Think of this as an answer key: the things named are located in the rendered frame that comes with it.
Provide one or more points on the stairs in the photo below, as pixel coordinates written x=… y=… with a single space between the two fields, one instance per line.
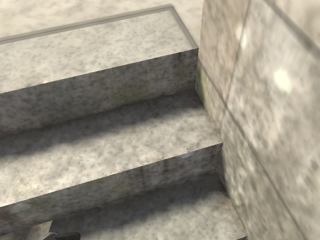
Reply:
x=124 y=153

